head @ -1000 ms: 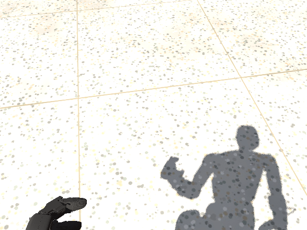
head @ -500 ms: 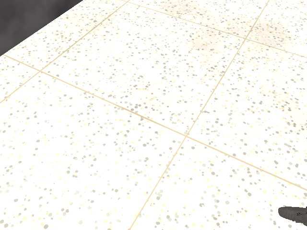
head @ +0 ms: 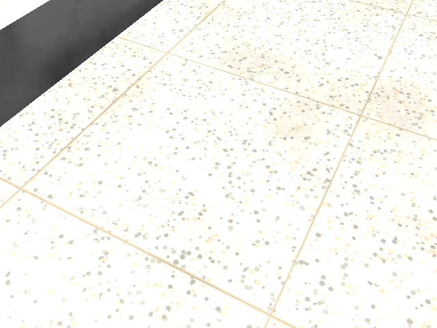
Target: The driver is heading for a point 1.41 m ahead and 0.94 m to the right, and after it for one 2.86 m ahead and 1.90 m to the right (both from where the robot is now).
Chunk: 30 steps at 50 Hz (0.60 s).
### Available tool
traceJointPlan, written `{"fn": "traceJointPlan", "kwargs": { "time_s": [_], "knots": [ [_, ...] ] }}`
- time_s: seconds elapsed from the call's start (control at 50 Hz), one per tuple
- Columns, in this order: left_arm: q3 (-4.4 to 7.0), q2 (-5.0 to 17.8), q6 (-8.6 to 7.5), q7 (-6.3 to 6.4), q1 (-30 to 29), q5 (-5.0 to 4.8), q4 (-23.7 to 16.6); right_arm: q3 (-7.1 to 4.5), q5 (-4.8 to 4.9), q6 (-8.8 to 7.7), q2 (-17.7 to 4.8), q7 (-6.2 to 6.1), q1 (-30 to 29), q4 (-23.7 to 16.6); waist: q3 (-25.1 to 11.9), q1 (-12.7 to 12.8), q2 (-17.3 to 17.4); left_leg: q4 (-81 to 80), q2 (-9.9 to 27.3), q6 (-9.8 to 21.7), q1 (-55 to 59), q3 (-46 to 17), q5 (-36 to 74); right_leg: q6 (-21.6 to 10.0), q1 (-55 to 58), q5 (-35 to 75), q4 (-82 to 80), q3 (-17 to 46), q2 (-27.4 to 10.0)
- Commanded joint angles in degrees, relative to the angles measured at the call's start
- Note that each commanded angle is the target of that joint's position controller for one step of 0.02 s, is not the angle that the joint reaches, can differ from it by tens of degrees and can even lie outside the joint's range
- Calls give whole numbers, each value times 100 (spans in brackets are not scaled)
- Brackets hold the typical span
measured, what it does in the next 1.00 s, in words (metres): walks ahead, turning right: right foot, then left foot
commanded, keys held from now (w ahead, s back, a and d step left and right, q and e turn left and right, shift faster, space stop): w+e+shift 1.00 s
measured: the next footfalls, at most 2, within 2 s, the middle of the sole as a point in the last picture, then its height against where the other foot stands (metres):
right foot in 0.14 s outside the picture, level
left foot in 0.58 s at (223, 241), level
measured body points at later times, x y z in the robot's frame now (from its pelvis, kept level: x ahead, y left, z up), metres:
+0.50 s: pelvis +0.47 -0.07 +0.01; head +0.49 -0.09 +0.45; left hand +0.60 +0.18 -0.11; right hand +0.64 -0.37 -0.03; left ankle +0.75 +0.02 -0.68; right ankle +0.33 -0.10 -0.73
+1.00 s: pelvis +0.85 -0.26 -0.02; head +0.85 -0.29 +0.42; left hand +1.18 -0.35 -0.06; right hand +0.59 -0.39 -0.16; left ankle +0.78 -0.01 -0.72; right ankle +0.91 -0.48 -0.69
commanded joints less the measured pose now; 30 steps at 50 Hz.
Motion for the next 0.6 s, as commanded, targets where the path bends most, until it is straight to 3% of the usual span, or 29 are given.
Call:
{"fn": "traceJointPlan", "kwargs": {
  "time_s": [0.02, 0.06, 0.08, 0.1, 0.12, 0.14, 0.16, 0.18, 0.2, 0.22, 0.24, 0.26, 0.28, 0.32, 0.34, 0.38, 0.42, 0.44, 0.5, 0.52, 0.54, 0.56, 0.58, 0.6],
  "knots": [
    [0, 136, -171, -230, -912, -39, -554, -217, 56, -40, -939, -94, 22, -185, 740, -169, 328, -842, 1436, -125, -870, 119, 3107, -185, 839, 568, -980, -538, 303],
    [92, 361, -206, -374, -1033, -41, -667, -243, -23, 114, -1097, -160, 82, -136, 496, -75, 525, -332, 1540, -328, 48, 284, 5309, -398, 984, 125, -1303, -1008, 745],
    [156, 488, -167, -390, -823, -58, -689, -286, -73, 206, -1274, -224, 24, -154, 215, 138, 755, 181, 1636, -404, 454, 333, 6880, -506, 1221, -384, -1207, -1248, 1009],
    [240, 644, -84, -372, -252, -95, -637, -340, -111, 312, -1452, -293, -138, -204, -121, 552, 1078, 981, 1763, -441, 625, 352, 8308, -621, 1711, -1021, -983, -1363, 1206],
    [390, 974, 39, -325, 902, -120, -412, -384, -149, 390, -1596, -316, -495, -290, -631, 1214, 1272, 2216, 1868, -426, 378, 302, 9001, -808, 2810, -1474, -672, -1213, 1231],
    [568, 1343, 151, -227, 2399, -79, -37, -396, -98, 393, -1623, -297, -1005, -462, -1151, 1990, 1061, 4067, 1724, -362, -802, 248, 8448, -1024, 4781, -1491, -808, -665, 1080],
    [562, 1507, 276, -116, 2749, -58, 182, -145, -160, 214, -738, -147, -806, -533, -1099, 1692, -814, 6655, 755, -453, -2906, 61, 1723, -1359, 6222, -2083, -434, 177, 639],
    [512, 1448, 129, -120, 2219, 139, -77, 87, 200, -38, -179, 10, -169, -969, -1800, 823, -2088, 8281, -96, -614, -5242, -1073, -1347, -2674, 7420, -4839, -2025, 3977, -586],
    [461, 985, 70, -92, 2177, 189, -221, 26, 285, -238, -848, 76, -860, -1079, -1731, 1271, -782, 7786, 212, -165, -5379, -1667, -570, -2273, 7166, -5779, -3202, 4789, -635],
    [401, 830, -11, -115, 1909, 249, -248, -15, 360, -304, -949, 83, -1377, -1298, -951, 1015, 29, 7071, 442, 8, -5345, -1650, -145, -1928, 6266, -5439, -3447, 4459, -542],
    [400, 825, -86, -168, 1520, 224, -328, 10, 259, -315, -843, 44, -1385, -1286, -476, 619, 758, 6552, 620, -29, -5058, -1663, 43, -1895, 5317, -4819, -3464, 4125, -386],
    [398, 811, -129, -159, 1130, 205, -438, 0, 113, -280, -806, -1, -1275, -1221, -257, 353, 878, 6123, 767, -137, -4704, -1724, 154, -1938, 4608, -4170, -3445, 3686, -108],
    [380, 776, -124, -126, 865, 205, -540, -33, 55, -203, -847, -17, -1122, -1164, -78, 155, 706, 5869, 887, -270, -4430, -1737, 228, -1936, 4109, -3621, -3523, 3205, 165],
    [352, 678, -106, -59, 766, 78, -521, -69, 4, -67, -925, -84, -1136, -1149, 167, 64, 521, 5094, 1047, -554, -4275, -1573, 277, -1891, 3490, -2851, -3558, 2559, 442],
    [332, 636, -106, -8, 825, 37, -486, -49, -43, -32, -892, -108, -1405, -1263, 319, 146, 488, 4554, 1038, -676, -4136, -1410, 464, -1838, 3091, -2467, -3588, 2249, 585],
    [344, 692, -63, 108, 881, 2, -402, 42, -92, -30, -608, -108, -2195, -1579, 546, 416, 221, 3263, 836, -875, -3643, -1107, 1463, -1643, 2351, -2067, -3563, 1769, 937],
    [403, 817, 6, 158, 1060, -22, -289, 76, -9, -49, -428, -80, -2643, -1751, 370, 725, -65, 2188, 532, -970, -2757, -925, 2457, -1331, 1963, -2270, -3519, 1672, 1082],
    [431, 868, 21, 168, 1170, -52, -225, 19, 79, -63, -523, -77, -2719, -1793, 239, 812, -145, 1891, 431, -1015, -2427, -1010, 2745, -1242, 2052, -2508, -3481, 1851, 1025],
    [452, 773, 35, 222, 1228, -119, -112, -174, 300, -109, -931, -95, -2736, -1829, 112, 755, -400, 1198, 520, -996, -2405, -1464, 2593, -1029, 3202, -2606, -2881, 2342, 803],
    [470, 764, 64, 231, 1202, -95, -100, -248, 336, -141, -1070, -99, -2568, -1795, 3, 620, -452, 1126, 537, -918, -2293, -1481, 2337, -949, 3578, -2143, -2531, 2442, 693],
    [490, 811, 95, 214, 1091, -34, -123, -377, 357, -172, -1270, -115, -1936, -1667, -402, 230, -486, 1179, 505, -785, -1694, -1389, 2021, -802, 3840, -1185, -1798, 2366, 727],
    [444, 742, 127, 158, 873, 113, -232, -486, 390, -149, -1403, -150, -772, -1469, -1201, -424, -493, 1544, 788, -614, -460, -1380, 1638, -576, 3686, -533, -459, 2067, 858],
    [238, 165, 132, 110, 877, 327, -420, -524, 346, -63, -1642, -212, 619, -1254, -2241, -824, 210, 1997, 1795, -377, 1458, -2488, 150, -468, 2592, -2087, 1576, 1602, 1077],
    [33, -324, 42, 53, 1978, -147, -731, -558, 70, -66, -2108, -78, 566, -1092, -2942, 49, 3501, 443, 3271, 786, 2723, -6324, -2323, -263, 589, -4515, 3472, 1030, 1506]
  ]
}}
